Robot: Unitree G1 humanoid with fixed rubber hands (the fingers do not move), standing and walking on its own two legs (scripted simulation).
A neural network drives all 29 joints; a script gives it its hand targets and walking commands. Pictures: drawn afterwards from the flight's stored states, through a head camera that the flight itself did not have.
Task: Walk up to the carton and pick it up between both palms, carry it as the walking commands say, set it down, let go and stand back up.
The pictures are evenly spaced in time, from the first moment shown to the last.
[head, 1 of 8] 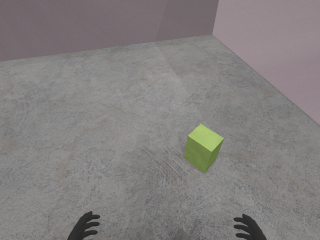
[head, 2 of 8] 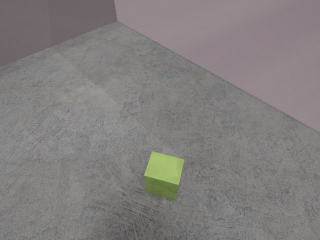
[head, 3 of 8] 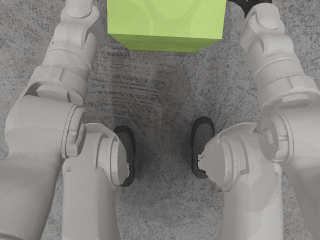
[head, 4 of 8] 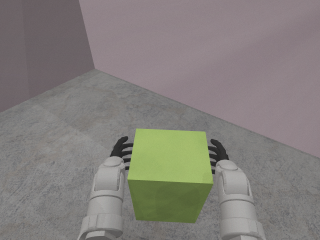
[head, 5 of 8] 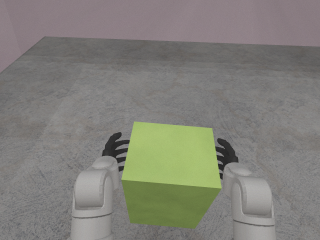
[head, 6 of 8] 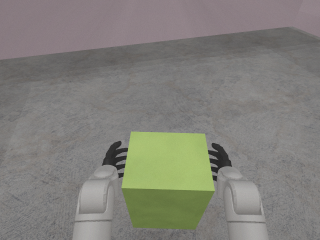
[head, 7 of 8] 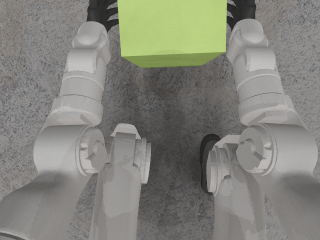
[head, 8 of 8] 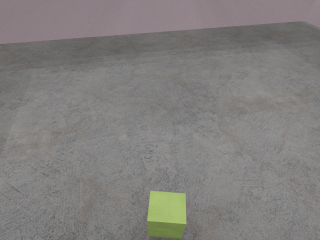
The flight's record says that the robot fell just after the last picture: no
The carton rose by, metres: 0.66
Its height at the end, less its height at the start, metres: +0.00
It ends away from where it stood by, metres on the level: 0.95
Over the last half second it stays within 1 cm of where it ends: yes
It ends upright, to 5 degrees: yes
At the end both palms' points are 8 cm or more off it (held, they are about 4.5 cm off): yes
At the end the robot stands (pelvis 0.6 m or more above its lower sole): yes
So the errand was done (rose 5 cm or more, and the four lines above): yes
